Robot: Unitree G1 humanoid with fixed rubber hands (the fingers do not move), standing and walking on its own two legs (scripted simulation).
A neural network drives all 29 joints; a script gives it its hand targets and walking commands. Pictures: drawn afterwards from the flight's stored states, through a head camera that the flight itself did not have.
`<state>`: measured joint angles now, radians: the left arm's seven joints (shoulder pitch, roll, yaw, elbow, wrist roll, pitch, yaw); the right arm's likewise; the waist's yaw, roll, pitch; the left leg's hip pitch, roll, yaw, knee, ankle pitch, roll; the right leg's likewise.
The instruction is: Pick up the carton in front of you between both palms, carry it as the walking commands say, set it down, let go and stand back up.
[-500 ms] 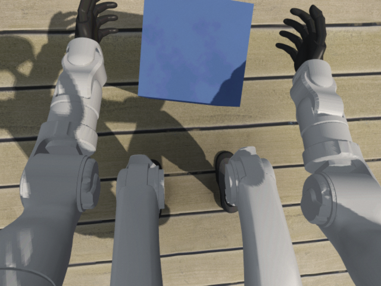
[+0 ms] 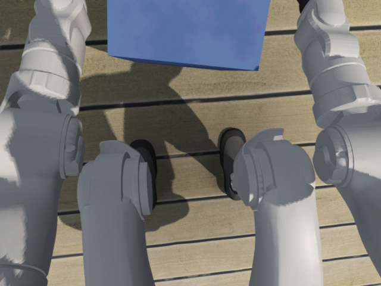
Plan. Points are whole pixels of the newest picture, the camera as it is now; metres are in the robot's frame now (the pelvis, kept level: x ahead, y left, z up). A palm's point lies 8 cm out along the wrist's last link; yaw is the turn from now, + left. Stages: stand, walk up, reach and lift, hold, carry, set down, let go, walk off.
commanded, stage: reach and lift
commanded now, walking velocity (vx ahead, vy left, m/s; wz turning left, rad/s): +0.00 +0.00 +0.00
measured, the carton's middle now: (186, 6) +0.53 +0.00 -0.25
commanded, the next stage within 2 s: none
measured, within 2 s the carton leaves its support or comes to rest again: leaves its support in 0.62 s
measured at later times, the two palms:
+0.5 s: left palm out of the picture +0.55 +0.14 -0.18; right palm out of the picture +0.52 -0.16 -0.17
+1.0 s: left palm out of the picture +0.51 +0.15 -0.04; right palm out of the picture +0.50 -0.15 -0.02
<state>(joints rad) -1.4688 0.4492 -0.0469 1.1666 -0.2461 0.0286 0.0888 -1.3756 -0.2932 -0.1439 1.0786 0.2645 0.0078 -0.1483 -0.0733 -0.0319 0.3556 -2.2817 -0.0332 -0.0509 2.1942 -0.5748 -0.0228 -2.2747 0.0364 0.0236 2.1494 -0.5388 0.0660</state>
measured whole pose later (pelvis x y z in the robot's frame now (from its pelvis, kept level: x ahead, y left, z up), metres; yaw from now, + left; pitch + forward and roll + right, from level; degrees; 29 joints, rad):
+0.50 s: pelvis +0.00 +0.00 +0.00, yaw +0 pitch +39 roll -3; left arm -1.54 0.35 -0.03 1.29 -0.18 0.05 0.11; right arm -1.43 -0.20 -0.22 1.14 0.18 0.01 -0.18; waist -0.07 -0.01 0.32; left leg -2.30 -0.04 -0.04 2.17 -0.55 -0.01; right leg -2.28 0.04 0.04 2.12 -0.52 0.08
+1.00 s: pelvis +0.00 +0.00 +0.05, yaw +2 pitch +42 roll -1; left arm -1.20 0.14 0.29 0.95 0.10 0.29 0.09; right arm -1.08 -0.01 -0.51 0.74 -0.10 0.28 -0.11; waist -0.04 -0.03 -0.07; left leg -2.20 -0.11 -0.08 2.01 -0.54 -0.06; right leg -2.19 0.10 0.08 1.99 -0.53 0.10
